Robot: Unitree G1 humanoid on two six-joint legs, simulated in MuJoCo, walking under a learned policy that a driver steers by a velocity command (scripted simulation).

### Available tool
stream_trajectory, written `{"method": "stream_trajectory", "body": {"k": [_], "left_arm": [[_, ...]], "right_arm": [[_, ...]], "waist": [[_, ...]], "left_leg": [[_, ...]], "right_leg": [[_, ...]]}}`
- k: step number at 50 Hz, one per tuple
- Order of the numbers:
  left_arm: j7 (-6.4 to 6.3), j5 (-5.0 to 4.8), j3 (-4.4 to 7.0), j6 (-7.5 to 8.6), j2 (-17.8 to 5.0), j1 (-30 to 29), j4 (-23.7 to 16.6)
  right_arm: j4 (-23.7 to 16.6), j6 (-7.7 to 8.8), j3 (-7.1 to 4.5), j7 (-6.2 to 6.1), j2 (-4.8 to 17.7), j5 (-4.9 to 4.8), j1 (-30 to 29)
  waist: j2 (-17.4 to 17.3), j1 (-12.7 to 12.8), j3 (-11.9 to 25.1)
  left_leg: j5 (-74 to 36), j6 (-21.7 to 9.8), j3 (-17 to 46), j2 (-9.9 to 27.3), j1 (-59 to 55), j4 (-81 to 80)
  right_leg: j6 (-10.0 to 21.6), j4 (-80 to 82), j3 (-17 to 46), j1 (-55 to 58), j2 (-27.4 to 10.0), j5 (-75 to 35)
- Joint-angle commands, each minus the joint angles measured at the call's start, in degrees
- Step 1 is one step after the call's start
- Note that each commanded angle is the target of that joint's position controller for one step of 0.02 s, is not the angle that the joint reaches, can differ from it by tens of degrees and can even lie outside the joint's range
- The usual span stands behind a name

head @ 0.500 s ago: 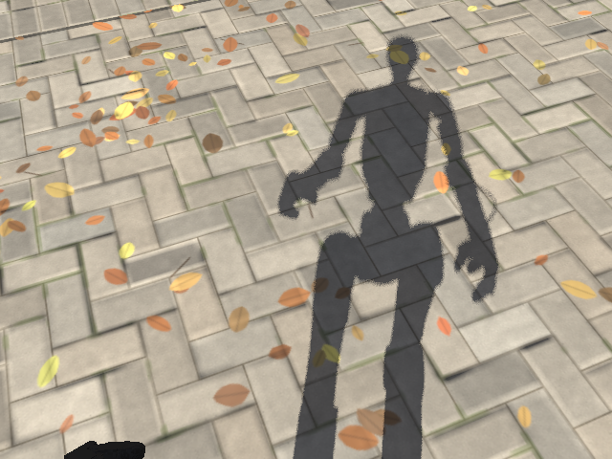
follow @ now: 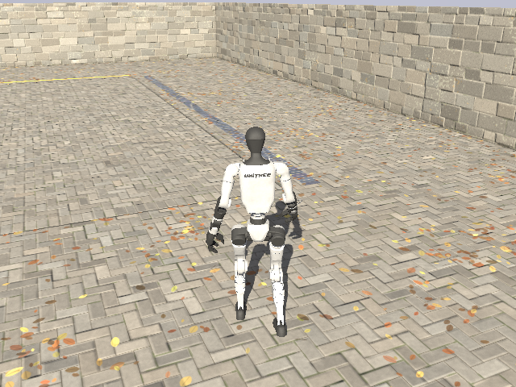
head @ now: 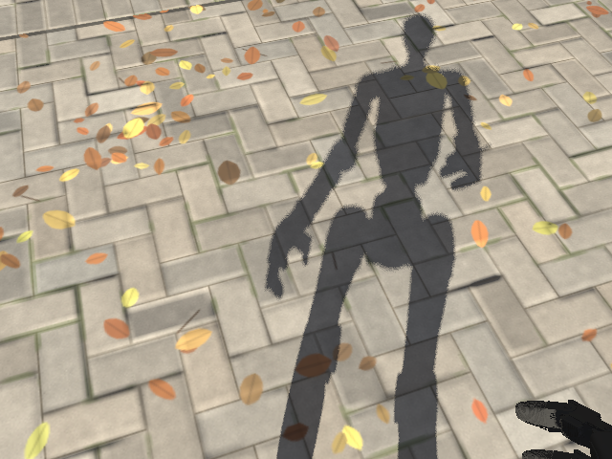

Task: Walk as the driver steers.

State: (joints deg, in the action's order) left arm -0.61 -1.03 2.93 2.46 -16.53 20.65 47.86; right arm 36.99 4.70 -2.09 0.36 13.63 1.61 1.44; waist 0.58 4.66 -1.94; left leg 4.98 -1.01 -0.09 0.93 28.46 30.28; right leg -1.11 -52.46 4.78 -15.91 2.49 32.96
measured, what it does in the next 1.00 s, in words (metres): steps on the spot, turning right: right foot, then left foot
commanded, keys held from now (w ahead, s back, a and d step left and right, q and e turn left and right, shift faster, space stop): e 1.00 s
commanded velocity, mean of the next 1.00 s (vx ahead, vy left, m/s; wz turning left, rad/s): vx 0.04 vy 0.00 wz -0.55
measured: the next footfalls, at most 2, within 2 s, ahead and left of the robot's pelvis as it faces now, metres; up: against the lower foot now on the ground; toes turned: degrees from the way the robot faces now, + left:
right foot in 0.36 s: +0.07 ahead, -0.14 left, +0.00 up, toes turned -15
left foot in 0.82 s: +0.15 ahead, +0.07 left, +0.00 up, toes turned -34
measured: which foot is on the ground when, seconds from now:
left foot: down 0.00-0.36, up 0.38-0.80, down 0.82-1.00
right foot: up 0.00-0.34, down 0.36-0.82, up 0.84-1.00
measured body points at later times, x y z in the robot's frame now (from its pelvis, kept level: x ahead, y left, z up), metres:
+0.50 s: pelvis +0.03 -0.03 +0.01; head +0.06 -0.08 +0.46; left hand +0.23 +0.21 -0.07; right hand +0.11 -0.35 -0.11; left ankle +0.09 +0.11 -0.65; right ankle +0.03 -0.12 -0.72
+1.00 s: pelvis +0.05 +0.00 +0.02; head +0.09 +0.00 +0.46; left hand +0.34 +0.17 -0.08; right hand +0.01 -0.32 -0.07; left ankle +0.11 +0.09 -0.72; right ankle -0.04 -0.11 -0.64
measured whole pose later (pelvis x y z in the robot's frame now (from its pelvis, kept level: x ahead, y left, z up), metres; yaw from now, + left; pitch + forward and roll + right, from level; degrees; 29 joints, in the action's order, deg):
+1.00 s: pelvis +0.05 +0.00 +0.02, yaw -35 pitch +2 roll +0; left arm -1.4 -1.2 6.4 -3.6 -20.8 12.2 35.3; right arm 42.9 0.0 -4.1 -1.4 14.8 0.6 7.7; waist 3.1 0.0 -2.1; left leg 13.7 -0.8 -1.5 0.5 13.6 25.6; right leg -4.2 -65.9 6.1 -31.4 3.5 24.1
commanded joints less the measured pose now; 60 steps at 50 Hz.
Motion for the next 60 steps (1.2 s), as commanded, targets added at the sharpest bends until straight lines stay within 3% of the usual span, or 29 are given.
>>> {"method": "stream_trajectory", "body": {"k": [1, 3, 5, 9, 12, 16, 17, 18, 19, 20, 21, 22, 23, 24, 26, 31, 36, 38, 40, 41, 42, 43, 44, 45, 47, 50, 53, 56, 60], "left_arm": [[-0.61, -0.71, 1.77, -0.69, -7.4, 1.8, -4.9], [-1.42, -0.20, 2.30, -3.58, -6.3, 1.1, -5.1], [-1.82, 0.05, 2.12, -5.22, -4.1, 1.9, -5.8], [-1.17, 0.66, 1.97, -5.56, -3.3, -2.4, -8.5], [-0.08, 0.61, 2.20, -5.77, -4.4, -5.1, -10.1], [1.01, 0.81, 2.97, -6.04, -5.1, -4.2, -10.7], [0.85, 1.11, 3.57, -5.99, -6.0, -2.6, -10.0], [0.23, 1.36, 4.66, -5.81, -9.8, -1.2, -10.2], [-0.75, 1.46, 5.76, -5.77, -16.6, -2.9, -12.6], [-0.24, 3.31, 5.32, -4.28, -15.4, -1.6, -13.1], [-0.03, 3.52, 4.86, -2.95, -14.2, -3.9, -13.2], [-0.14, 2.28, 4.59, -2.28, -12.6, -7.6, -13.8], [-0.37, 1.17, 3.91, -2.22, -10.5, -10.1, -14.4], [-0.72, 0.92, 3.41, -2.32, -9.5, -11.2, -14.8], [-1.19, 1.17, 3.03, -2.53, -8.7, -10.5, -15.3], [-2.03, 0.72, 3.87, -3.36, -10.3, -8.2, -15.8], [-1.28, 0.68, 4.27, -4.22, -11.0, -9.5, -17.0], [-1.07, 0.23, 4.31, -4.48, -10.9, -10.5, -17.5], [-1.25, -0.65, 4.20, -4.88, -10.4, -12.7, -18.1], [-1.45, -0.60, 3.85, -4.95, -9.0, -11.9, -18.3], [-1.28, 0.26, 2.96, -4.97, -5.3, -8.5, -18.1], [-1.24, -0.12, 4.13, -4.31, -8.6, -9.3, -19.8], [-1.17, 0.66, 5.44, -4.03, -12.8, -8.1, -18.3], [-1.00, 0.31, 5.98, -4.30, -13.3, -7.3, -16.9], [-1.10, 0.31, 5.44, -5.45, -10.4, -6.3, -15.6], [-0.60, -0.59, 4.17, -5.55, -7.1, -10.2, -17.5], [-0.15, -0.13, 3.33, -5.41, -5.9, -12.9, -19.2], [0.56, 0.09, 2.84, -5.39, -5.5, -12.8, -19.8], [1.38, -0.17, 3.57, -5.98, -6.6, -9.9, -19.6]], "right_arm": [[-1.1, -1.86, -2.81, -1.06, 8.2, -1.11, 11.8], [-0.6, -2.47, -2.24, -1.17, 6.9, -0.67, 5.8], [-0.3, -2.34, -2.78, -1.12, 8.0, 0.22, 2.5], [0.9, -2.22, -3.44, -1.94, 9.4, -0.42, 1.1], [2.0, -3.09, -3.95, -2.19, 11.0, -1.10, 1.3], [3.7, -4.34, -4.37, -1.98, 12.0, -2.67, 1.5], [4.7, -4.73, -4.10, -1.96, 10.6, -2.82, 3.1], [5.7, -5.20, -3.59, -1.71, 8.0, -2.27, 5.7], [2.9, -5.23, -2.95, -1.62, 6.3, -0.29, 4.9], [1.6, -4.94, -3.78, -2.13, 8.7, -0.29, -1.5], [1.7, -5.02, -4.13, -2.31, 9.2, -1.50, -1.2], [3.1, -5.23, -4.46, -2.70, 9.3, -1.61, 1.0], [4.2, -5.39, -4.79, -3.17, 9.9, -1.01, 2.1], [4.5, -5.38, -4.92, -3.26, 9.8, -0.64, 2.8], [4.5, -5.00, -4.76, -2.98, 8.9, -1.12, 3.4], [3.4, -4.43, -3.67, -2.29, 6.9, -1.65, 0.3], [3.4, -3.62, -3.76, -1.10, 8.0, -2.29, 1.3], [3.4, -3.14, -3.88, -0.62, 8.3, -2.41, 2.6], [4.3, -2.68, -4.21, -0.19, 8.6, -2.26, 6.3], [4.8, -2.72, -4.93, -0.31, 10.8, -1.74, 8.3], [4.2, -3.26, -5.59, -0.76, 14.4, -0.82, 8.5], [4.2, -3.40, -5.83, -0.55, 16.0, 0.85, 7.7], [2.4, -3.10, -5.00, -0.80, 12.8, 0.40, 4.7], [1.8, -3.17, -4.30, -1.19, 10.1, -0.18, 1.9], [1.1, -3.47, -3.74, -1.78, 8.8, -1.45, 0.4], [1.6, -4.43, -3.75, -2.65, 9.6, -0.89, 3.8], [1.9, -5.12, -4.42, -2.79, 11.7, -0.84, 6.0], [1.6, -5.47, -5.15, -2.05, 13.9, -1.37, 4.9], [2.0, -5.16, -5.46, -1.26, 14.8, -3.09, 4.4]], "waist": [[-8.4, -6.8, 17.9], [-8.3, -3.6, 10.5], [-9.8, -1.9, 7.7], [-8.3, -2.6, 8.4], [-8.5, -3.3, 8.7], [-7.4, -2.1, 7.8], [-5.4, -1.9, 7.3], [4.4, -2.6, 4.9], [20.4, -4.6, 2.0], [14.2, -0.2, 4.3], [10.8, -2.1, 4.4], [7.7, -4.2, 4.5], [6.9, -4.9, 5.2], [7.2, -5.6, 6.1], [6.5, -5.7, 8.1], [7.6, -3.6, 7.8], [9.0, -3.2, 7.4], [9.2, -3.8, 7.9], [8.4, -6.4, 8.3], [5.8, -6.4, 9.3], [-7.5, -3.9, 10.2], [-18.5, -3.5, 6.5], [-12.1, -3.2, 5.5], [-9.1, -2.3, 4.9], [-7.6, -2.7, 3.6], [-9.1, -5.2, 3.4], [-10.1, -7.3, 5.1], [-11.1, -7.2, 5.7], [-11.2, -5.3, 5.6]], "left_leg": [[-26.8, -14.2, 19.1, 20.6, -35.1, -5.1], [-14.1, -12.6, 12.4, 16.9, -19.5, -11.0], [-8.5, -12.8, 7.1, 15.3, -10.8, -15.1], [-6.6, -13.1, 2.2, 16.6, -10.5, -16.3], [-3.5, -12.5, 0.7, 17.9, -12.2, -16.1], [3.1, -8.3, -1.9, 17.6, -13.7, -10.9], [6.9, -5.4, -3.7, 15.6, -11.7, -6.7], [13.7, -0.3, -8.9, 10.4, -5.7, 5.0], [30.9, 5.6, -11.2, 0.7, 10.8, 21.0], [32.9, 4.6, -0.4, -0.7, 12.1, 31.8], [27.8, 3.4, 2.3, 0.1, 12.6, 34.9], [22.4, 2.9, 3.3, 0.9, 12.6, 34.8], [19.2, 3.0, 3.6, 1.2, 12.2, 34.5], [16.9, 3.4, 3.4, 0.7, 10.0, 35.7], [14.2, 4.0, 3.5, -0.4, 8.1, 35.1], [13.2, 5.4, 4.6, -1.7, 5.6, 19.3], [16.3, 4.8, 4.9, -3.4, -2.3, 10.1], [15.8, 4.0, 5.0, -3.7, -5.1, 4.8], [6.7, 2.5, 3.8, -3.4, -12.9, -7.7], [1.3, 0.6, 6.6, 1.7, -19.9, -10.4], [-7.2, -4.3, 17.5, 14.2, -26.4, -11.6], [-14.4, -13.9, 29.6, 22.4, -22.4, -13.3], [-14.2, -15.3, 26.4, 22.6, -21.2, -13.0], [-12.4, -12.6, 20.2, 18.6, -20.3, -12.1], [-10.9, -10.5, 13.4, 14.5, -21.0, -11.4], [-12.3, -11.3, 7.7, 12.8, -23.7, -12.3], [-13.5, -12.1, 6.1, 14.9, -27.5, -11.9], [-14.7, -11.8, 3.0, 15.9, -24.3, -11.7], [-13.0, -9.4, 1.1, 17.1, -23.1, -7.9]], "right_leg": [[-2.5, -21.4, 0.2, -24.8, -4.0, 2.4], [-3.8, -18.0, -0.9, -19.3, -6.4, -2.7], [-3.9, -14.8, -3.4, -13.5, -6.0, -6.7], [-2.1, -3.6, -4.1, -9.6, -7.4, -13.5], [-0.8, 2.7, -5.5, -6.5, -7.2, -15.0], [2.8, 16.6, -8.9, 0.3, -4.9, -18.3], [4.5, 20.8, -8.5, 3.9, -3.5, -20.4], [7.8, 29.8, 1.6, 7.2, -9.0, -29.6], [17.3, 34.0, 22.9, 10.5, -22.6, -39.9], [21.3, 36.1, 25.4, 6.2, -24.0, -37.5], [18.9, 36.0, 20.8, 5.7, -21.3, -34.9], [15.4, 35.0, 17.0, 5.8, -18.3, -32.7], [13.3, 34.3, 15.0, 6.0, -16.9, -32.9], [12.8, 33.8, 13.4, 4.9, -15.7, -36.1], [13.1, 33.0, 12.4, 6.1, -14.3, -39.2], [13.6, 31.7, 15.5, 9.2, -13.4, -34.5], [14.4, 30.6, 21.4, 6.0, -12.7, -35.3], [13.9, 29.3, 23.9, 6.9, -12.0, -37.8], [11.1, 26.6, 23.5, 4.9, -9.3, -36.4], [8.4, 23.4, 21.4, 0.0, -6.7, -28.7], [4.8, 10.4, 12.2, -8.6, 0.5, -8.7], [1.8, -0.3, 4.7, -18.9, 5.5, 5.1], [-0.2, -10.5, 5.9, -19.5, 1.4, 2.0], [-1.1, -14.1, 5.2, -19.4, 0.9, -2.0], [-3.2, -18.9, 3.9, -21.3, 0.2, -7.4], [-4.7, -14.0, -0.6, -22.2, -1.4, -10.8], [-5.3, -5.1, -2.4, -20.1, -3.9, -10.3], [-4.1, 3.5, -5.7, -12.2, -4.8, -10.0], [-0.6, 16.7, -8.3, -4.6, -3.7, -15.0]]}}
